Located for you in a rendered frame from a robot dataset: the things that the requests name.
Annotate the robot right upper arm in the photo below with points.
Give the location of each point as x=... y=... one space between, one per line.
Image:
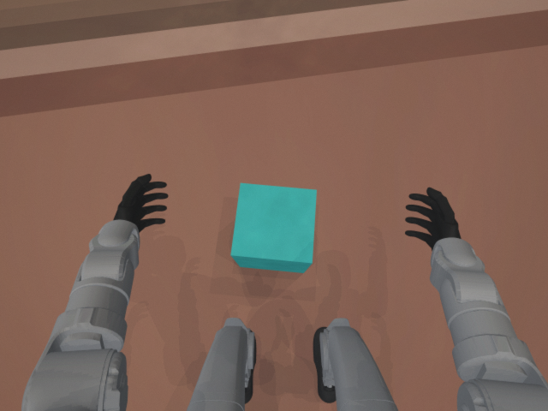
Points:
x=492 y=395

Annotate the left robot forearm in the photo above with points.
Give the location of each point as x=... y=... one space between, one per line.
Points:
x=95 y=315

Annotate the robot left upper arm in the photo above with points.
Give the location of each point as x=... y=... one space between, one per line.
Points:
x=81 y=380

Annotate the right robot forearm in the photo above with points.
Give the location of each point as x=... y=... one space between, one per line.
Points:
x=486 y=345

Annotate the robot left hand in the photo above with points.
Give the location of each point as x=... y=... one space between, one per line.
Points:
x=131 y=209

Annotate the carton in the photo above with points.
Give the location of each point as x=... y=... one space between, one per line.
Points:
x=274 y=228

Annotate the robot right hand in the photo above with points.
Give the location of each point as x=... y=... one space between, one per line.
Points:
x=443 y=223

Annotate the left robot thigh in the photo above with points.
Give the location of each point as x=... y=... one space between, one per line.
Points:
x=221 y=384

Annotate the right robot foot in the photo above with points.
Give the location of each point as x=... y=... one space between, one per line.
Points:
x=326 y=393

